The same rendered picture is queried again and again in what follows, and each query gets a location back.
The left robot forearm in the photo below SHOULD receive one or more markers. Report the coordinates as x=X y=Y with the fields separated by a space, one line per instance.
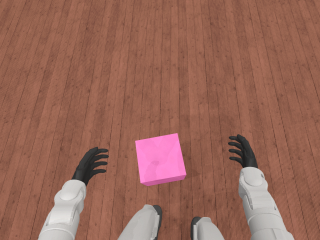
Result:
x=63 y=220

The right robot forearm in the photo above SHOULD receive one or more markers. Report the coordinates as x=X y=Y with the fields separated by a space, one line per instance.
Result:
x=262 y=215

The carton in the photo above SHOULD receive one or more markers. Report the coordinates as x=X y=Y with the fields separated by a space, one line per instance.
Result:
x=160 y=160

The right robot hand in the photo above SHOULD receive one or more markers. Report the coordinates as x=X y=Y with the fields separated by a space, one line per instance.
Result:
x=247 y=155

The right robot thigh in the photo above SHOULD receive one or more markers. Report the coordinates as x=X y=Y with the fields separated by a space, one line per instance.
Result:
x=206 y=231

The left robot hand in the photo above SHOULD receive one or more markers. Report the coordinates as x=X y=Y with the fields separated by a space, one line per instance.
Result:
x=84 y=171

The robot right foot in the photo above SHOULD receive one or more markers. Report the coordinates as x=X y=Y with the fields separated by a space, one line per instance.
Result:
x=193 y=222

